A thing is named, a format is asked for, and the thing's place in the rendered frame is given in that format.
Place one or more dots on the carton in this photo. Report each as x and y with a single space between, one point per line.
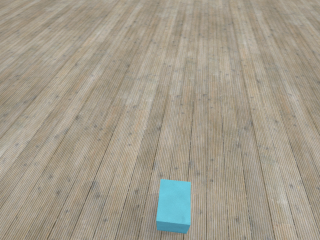
174 206

